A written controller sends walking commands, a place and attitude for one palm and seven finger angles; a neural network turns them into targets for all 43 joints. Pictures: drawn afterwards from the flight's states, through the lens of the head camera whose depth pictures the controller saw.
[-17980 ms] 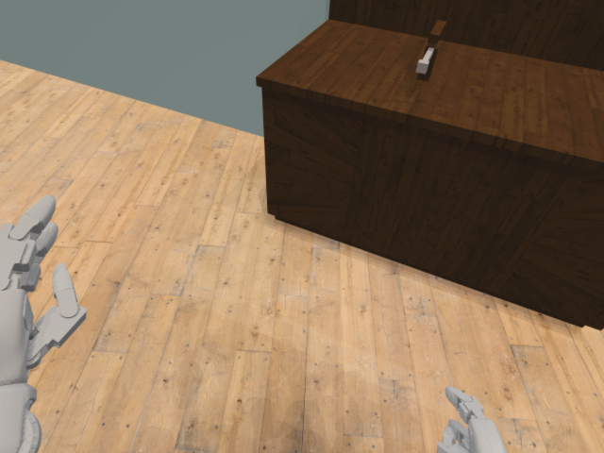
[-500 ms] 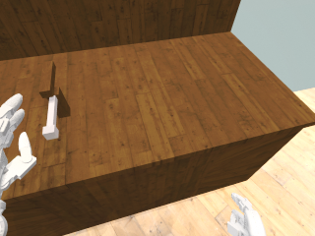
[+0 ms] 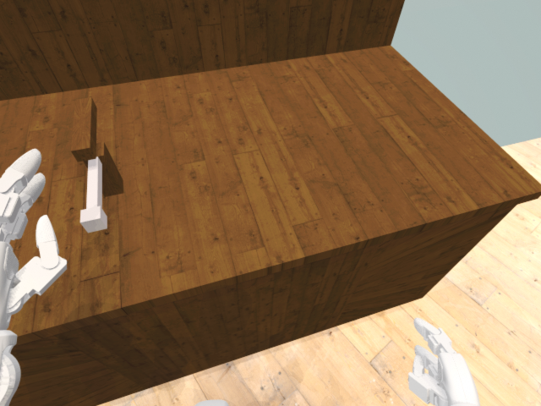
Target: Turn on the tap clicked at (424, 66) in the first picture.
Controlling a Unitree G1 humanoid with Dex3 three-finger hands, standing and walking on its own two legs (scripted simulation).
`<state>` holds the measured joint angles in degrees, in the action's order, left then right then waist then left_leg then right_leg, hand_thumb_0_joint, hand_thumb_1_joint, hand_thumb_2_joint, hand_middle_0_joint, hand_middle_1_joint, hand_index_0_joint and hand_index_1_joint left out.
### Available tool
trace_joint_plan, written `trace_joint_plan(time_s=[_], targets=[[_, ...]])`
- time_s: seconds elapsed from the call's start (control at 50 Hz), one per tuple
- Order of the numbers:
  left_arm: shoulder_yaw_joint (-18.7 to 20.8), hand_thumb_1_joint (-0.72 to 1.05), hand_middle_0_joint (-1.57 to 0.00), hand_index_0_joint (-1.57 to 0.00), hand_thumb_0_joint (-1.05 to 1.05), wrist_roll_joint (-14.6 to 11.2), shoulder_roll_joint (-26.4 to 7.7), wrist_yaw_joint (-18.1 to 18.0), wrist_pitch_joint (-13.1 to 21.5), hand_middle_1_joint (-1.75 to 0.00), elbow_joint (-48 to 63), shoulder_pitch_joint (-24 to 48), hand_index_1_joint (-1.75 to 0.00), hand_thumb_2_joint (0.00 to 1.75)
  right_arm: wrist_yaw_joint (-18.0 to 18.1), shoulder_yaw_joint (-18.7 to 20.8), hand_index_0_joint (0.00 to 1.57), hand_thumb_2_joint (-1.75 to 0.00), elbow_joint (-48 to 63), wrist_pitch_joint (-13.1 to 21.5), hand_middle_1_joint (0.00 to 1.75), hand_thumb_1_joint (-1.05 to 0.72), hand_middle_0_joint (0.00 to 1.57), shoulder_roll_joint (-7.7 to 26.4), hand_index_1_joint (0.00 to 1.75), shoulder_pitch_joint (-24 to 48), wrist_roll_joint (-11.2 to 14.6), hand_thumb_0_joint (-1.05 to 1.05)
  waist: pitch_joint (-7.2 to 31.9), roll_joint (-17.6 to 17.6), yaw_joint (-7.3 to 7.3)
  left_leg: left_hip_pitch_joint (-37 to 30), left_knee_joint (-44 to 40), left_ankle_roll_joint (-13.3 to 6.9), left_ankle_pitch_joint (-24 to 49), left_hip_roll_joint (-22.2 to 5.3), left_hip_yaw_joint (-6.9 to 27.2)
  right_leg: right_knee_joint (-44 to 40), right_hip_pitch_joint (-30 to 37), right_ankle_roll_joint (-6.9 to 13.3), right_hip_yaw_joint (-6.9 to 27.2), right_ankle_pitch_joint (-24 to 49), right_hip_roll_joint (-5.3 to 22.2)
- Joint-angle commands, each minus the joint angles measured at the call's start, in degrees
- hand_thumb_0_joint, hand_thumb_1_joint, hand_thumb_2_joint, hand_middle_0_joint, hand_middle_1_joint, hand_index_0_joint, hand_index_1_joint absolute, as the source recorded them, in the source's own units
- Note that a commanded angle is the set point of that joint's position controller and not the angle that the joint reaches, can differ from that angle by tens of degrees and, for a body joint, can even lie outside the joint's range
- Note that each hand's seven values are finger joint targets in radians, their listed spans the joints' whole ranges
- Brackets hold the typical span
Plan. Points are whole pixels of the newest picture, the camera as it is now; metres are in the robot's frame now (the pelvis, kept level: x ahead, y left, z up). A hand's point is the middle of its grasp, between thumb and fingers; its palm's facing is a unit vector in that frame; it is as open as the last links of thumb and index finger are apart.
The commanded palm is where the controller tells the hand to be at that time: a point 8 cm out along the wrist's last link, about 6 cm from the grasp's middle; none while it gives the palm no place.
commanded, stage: come to a stop and stand still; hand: left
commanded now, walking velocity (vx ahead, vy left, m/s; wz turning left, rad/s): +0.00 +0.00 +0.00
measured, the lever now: (94, 219) +0.35 +0.30 +0.05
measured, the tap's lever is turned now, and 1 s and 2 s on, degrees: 0 0 0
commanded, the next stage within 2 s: look again from close up in 0.92 s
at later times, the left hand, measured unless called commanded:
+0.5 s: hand out of the picture +0.20 +0.33 +0.16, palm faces +0.41 -0.84 -0.35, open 7.4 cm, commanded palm +0.14 +0.35 +0.18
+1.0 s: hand out of the picture +0.23 +0.31 +0.17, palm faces +0.39 -0.84 -0.38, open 7.4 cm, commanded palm +0.17 +0.35 +0.18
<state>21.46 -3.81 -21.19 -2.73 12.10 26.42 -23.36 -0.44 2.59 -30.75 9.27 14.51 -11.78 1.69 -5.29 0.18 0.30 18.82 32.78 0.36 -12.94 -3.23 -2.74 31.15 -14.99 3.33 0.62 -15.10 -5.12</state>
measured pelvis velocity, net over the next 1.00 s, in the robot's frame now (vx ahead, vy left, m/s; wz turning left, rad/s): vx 0.01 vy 0.06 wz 0.02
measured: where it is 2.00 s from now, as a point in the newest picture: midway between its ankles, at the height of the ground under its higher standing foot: outside the picture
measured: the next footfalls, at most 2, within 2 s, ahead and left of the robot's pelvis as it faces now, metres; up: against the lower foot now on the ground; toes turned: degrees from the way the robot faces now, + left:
none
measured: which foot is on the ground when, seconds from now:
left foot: down 0.00-1.00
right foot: down 0.00-1.00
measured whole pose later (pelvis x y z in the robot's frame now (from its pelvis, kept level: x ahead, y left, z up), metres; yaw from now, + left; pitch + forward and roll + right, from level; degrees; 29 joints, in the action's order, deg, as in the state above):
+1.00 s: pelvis +0.01 +0.06 +0.01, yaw +1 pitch -1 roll -2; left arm 19.8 -1.5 -21.4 -5.7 12.6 26.5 -24.3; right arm 1.6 -1.1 -33.0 7.4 10.7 -12.2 0.9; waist -2.8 -1.1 1.1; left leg 14.2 25.2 -4.5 -10.3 2.7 -1.8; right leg 21.2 -8.7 -1.7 1.1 -11.6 -0.2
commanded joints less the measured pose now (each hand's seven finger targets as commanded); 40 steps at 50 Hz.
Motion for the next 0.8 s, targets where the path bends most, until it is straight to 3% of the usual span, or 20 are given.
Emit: trace_joint_plan(time_s=[0.0, 0.02, 0.08, 0.1, 0.16, 0.26, 0.3, 0.36, 0.4, 0.42, 0.5, 0.62, 0.7, 0.72, 0.78], targets=[[13.81, 0.90, -0.20, -0.20, 0.00, -0.68, -16.68, -4.08, 5.20, -0.30, 14.25, 0.31, -0.30, 0.90, 1.97, 0.40, 0.20, -0.90, 7.56, 2.38, 0.30, -0.90, 0.20, 3.40, 0.30, 4.54, -0.27, 0.00, 10.77, -5.00, 1.52, -5.54, 0.49, -1.46, -2.26, 2.79, 3.21, -13.79, -0.54, -1.18, 14.74, 7.39, 14.24], [11.66, 0.90, -0.20, -0.20, 0.00, -0.92, -14.20, -4.09, 5.62, -0.30, 14.31, 1.89, -0.30, 0.90, 2.36, 0.07, 0.20, -0.90, 7.25, 2.36, 0.30, -0.90, 0.20, 3.15, 0.30, 4.12, -0.61, 0.00, 10.79, -2.16, 0.86, -7.61, -1.77, -1.63, -2.16, 2.74, 3.85, -13.77, -2.06, -0.03, 12.62, 0.68, 13.45], [8.66, 0.90, -0.20, -0.20, 0.00, -0.39, -11.87, -3.72, 6.04, -0.30, 11.47, 5.30, -0.30, 0.90, 3.12, -0.46, 0.20, -0.90, 7.19, 2.90, 0.30, -0.90, 0.20, 3.45, 0.30, 4.71, -0.94, 0.00, 6.79, 4.16, 0.81, -9.03, -8.96, -2.65, -6.88, -0.09, 7.03, -14.59, -5.76, -1.43, 9.42, -10.19, 8.44], [7.42, 0.90, -0.20, -0.20, 0.00, 0.16, -10.97, -3.62, 5.92, -0.30, 11.86, 6.49, -0.30, 0.90, 3.27, -0.82, 0.20, -0.90, 7.04, 2.99, 0.30, -0.90, 0.20, 3.46, 0.30, 5.64, -0.82, 0.00, 5.59, 5.75, 0.92, -8.56, -11.92, -3.00, -8.87, -1.38, 8.50, -13.48, -5.10, -1.81, 7.47, -8.77, 6.94], [3.62, 0.90, -0.20, -0.20, 0.00, 1.81, -8.08, -3.47, 5.51, -0.30, 8.00, 10.05, -0.30, 0.90, 3.02, -1.02, 0.20, -0.90, 6.72, 3.80, 0.30, -0.90, 0.20, 4.26, 0.30, 4.27, -0.67, 0.00, 5.17, 8.31, 1.09, 0.87, -19.63, -4.45, -21.00, -5.18, 12.82, -5.90, 3.33, -2.88, 3.14, -4.86, 5.09], [1.68, 0.90, -0.20, -0.20, 0.00, 3.27, -6.69, -3.45, 4.68, -0.30, 9.17, 10.19, -0.30, 0.90, 1.89, -1.04, 0.20, -0.90, 6.70, 4.04, 0.30, -0.90, 0.20, 4.05, 0.30, 3.25, -0.80, 0.00, 7.25, 5.82, 1.06, 1.56, -20.38, -4.37, -22.18, -5.94, 13.41, -4.59, 6.33, -3.19, 1.50, -1.46, 5.02], [3.75, 0.90, -0.20, -0.20, 0.00, 3.37, -8.61, -3.66, 4.50, -0.30, 10.70, 8.65, -0.30, 0.90, 1.56, -1.47, 0.20, -0.90, 6.57, 3.86, 0.30, -0.90, 0.20, 3.45, 0.30, 3.84, -0.73, 0.00, 7.92, 5.63, 1.21, 0.93, -20.37, -3.77, -21.49, -5.53, 13.21, -5.98, 6.85, -3.24, 1.23, -0.95, 5.12], [4.11, 0.90, -0.20, -0.20, 0.00, 3.41, -8.12, -3.70, 4.41, -0.30, 9.96, 7.81, -0.30, 0.90, 1.56, -1.40, 0.20, -0.90, 6.59, 3.44, 0.30, -0.90, 0.20, 3.52, 0.30, 3.44, -1.17, 0.00, 7.49, 4.57, 1.01, 2.55, -20.45, -3.35, -22.43, -5.08, 12.85, -6.89, 7.98, -3.06, 1.25, -1.20, 5.07], [5.64, 0.90, -0.20, -0.20, 0.00, 3.38, -9.76, -3.91, 4.47, -0.30, 11.36, 7.88, -0.30, 0.90, 1.67, -1.71, 0.20, -0.90, 6.51, 3.31, 0.30, -0.90, 0.20, 3.06, 0.30, 4.14, -0.99, 0.00, 7.71, 5.47, 1.06, 1.27, -20.39, -2.85, -21.36, -4.74, 12.51, -7.99, 7.76, -3.05, 1.12, -0.74, 5.22], [4.32, 0.90, -0.20, -0.20, 0.00, 3.32, -8.19, -3.81, 4.51, -0.30, 10.46, 8.31, -0.30, 0.90, 1.82, -1.77, 0.20, -0.90, 6.31, 3.18, 0.30, -0.90, 0.20, 3.27, 0.30, 3.78, -1.34, 0.00, 7.13, 5.82, 0.77, 2.01, -20.47, -2.97, -21.76, -4.55, 12.35, -7.99, 7.89, -3.10, 1.22, -0.49, 5.17], [4.28, 0.90, -0.20, -0.20, 0.00, 3.48, -8.70, -4.02, 4.85, -0.30, 13.14, 9.90, -0.30, 0.90, 1.93, -1.62, 0.20, -0.90, 6.33, 3.62, 0.30, -0.90, 0.20, 2.95, 0.30, 4.24, -0.92, 0.00, 8.88, 7.05, 0.81, -2.18, -19.81, -2.18, -17.04, -4.46, 12.26, -8.71, 7.39, -2.83, 1.30, 1.58, 5.65], [2.47, 0.90, -0.20, -0.20, 0.00, 3.17, -7.03, -4.11, 4.74, -0.30, 11.73, 6.99, -0.30, 0.90, 2.01, -1.13, 0.20, -0.90, 5.51, 3.21, 0.30, -0.90, 0.20, 3.71, 0.30, 3.38, -1.20, 0.00, 10.28, 5.69, 0.65, -7.09, -17.41, -0.71, -3.66, -3.89, 11.43, -9.60, 6.38, -2.69, 0.84, 5.50, 6.07], [4.33, 0.90, -0.20, -0.20, 0.00, 3.07, -9.14, -4.43, 4.68, -0.30, 12.90, 5.51, -0.30, 0.90, 2.19, -0.87, 0.20, -0.90, 5.81, 2.60, 0.30, -0.90, 0.20, 3.41, 0.30, 4.18, -0.70, 0.00, 10.73, 6.34, 0.75, -8.70, -15.88, 0.33, 2.88, -3.76, 10.45, -9.92, 6.52, -2.42, 0.76, 7.13, 6.93], [3.57, 0.90, -0.20, -0.20, 0.00, 2.69, -8.12, -4.22, 4.58, -0.30, 11.21, 4.37, -0.30, 0.90, 2.26, -0.97, 0.20, -0.90, 5.78, 2.19, 0.30, -0.90, 0.20, 3.68, 0.30, 3.78, -1.12, 0.00, 10.46, 5.15, 0.76, -7.57, -16.28, 0.03, 2.49, -3.73, 10.56, -10.02, 7.07, -2.64, 0.40, 7.01, 6.66], [4.56, 0.90, -0.20, -0.20, 0.00, 2.53, -9.26, -4.26, 4.70, -0.30, 12.84, 3.69, -0.30, 0.90, 2.34, -0.53, 0.20, -0.90, 6.41, 1.89, 0.30, -0.90, 0.20, 3.57, 0.30, 3.74, -0.84, 0.00, 11.38, 5.63, 0.77, -8.65, -15.35, 0.04, 4.29, -3.83, 10.05, -10.11, 7.45, -2.33, 0.86, 7.63, 7.33]])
